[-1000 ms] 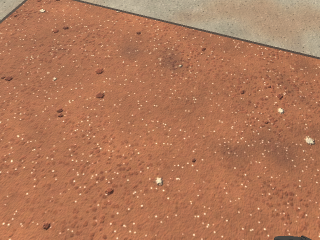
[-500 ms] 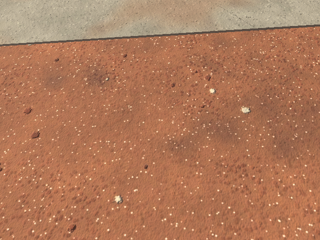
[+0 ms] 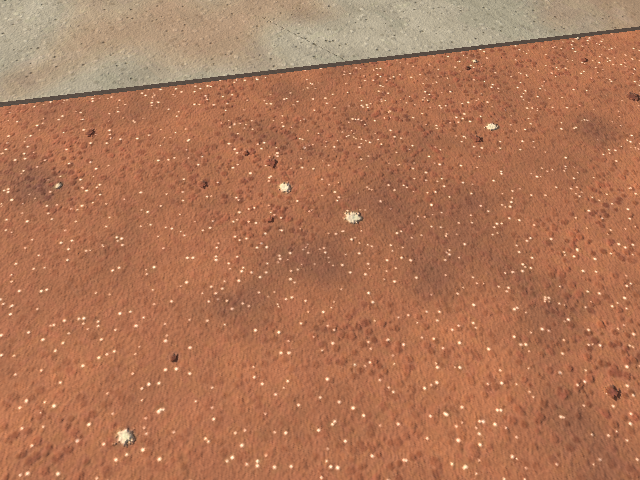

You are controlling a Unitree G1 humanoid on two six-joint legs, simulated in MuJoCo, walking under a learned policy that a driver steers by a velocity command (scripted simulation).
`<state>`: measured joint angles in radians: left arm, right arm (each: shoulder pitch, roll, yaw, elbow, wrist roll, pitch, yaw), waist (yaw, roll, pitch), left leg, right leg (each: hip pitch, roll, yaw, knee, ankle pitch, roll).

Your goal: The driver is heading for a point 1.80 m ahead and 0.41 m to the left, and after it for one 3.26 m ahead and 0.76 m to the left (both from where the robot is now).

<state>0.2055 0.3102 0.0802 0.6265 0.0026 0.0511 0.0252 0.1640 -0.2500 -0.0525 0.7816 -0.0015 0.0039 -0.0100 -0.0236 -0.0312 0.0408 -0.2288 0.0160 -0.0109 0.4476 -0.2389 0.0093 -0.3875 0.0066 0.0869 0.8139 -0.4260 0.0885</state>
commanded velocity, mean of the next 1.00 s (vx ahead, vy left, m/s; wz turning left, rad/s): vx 0.00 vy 0.00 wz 0.35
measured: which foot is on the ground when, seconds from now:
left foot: down 0.00-0.10, up 0.12-0.38, down 0.40-1.00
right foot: up 0.00-0.04, down 0.06-0.40, up 0.42-0.92, down 0.94-1.00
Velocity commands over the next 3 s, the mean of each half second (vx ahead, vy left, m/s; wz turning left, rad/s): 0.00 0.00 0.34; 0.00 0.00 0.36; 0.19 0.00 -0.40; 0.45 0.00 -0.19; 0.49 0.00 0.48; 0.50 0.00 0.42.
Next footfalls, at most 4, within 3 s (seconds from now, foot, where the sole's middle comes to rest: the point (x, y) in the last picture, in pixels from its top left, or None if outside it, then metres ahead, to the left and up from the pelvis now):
0.06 right None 0.03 -0.15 -0.78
0.40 left None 0.00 0.11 -0.78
0.94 right None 0.10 -0.09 -0.78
1.56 right None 0.27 -0.13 -0.78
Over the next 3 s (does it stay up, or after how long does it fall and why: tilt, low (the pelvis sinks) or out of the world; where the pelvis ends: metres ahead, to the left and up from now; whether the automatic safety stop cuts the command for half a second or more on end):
stays up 0.91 0.08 -0.01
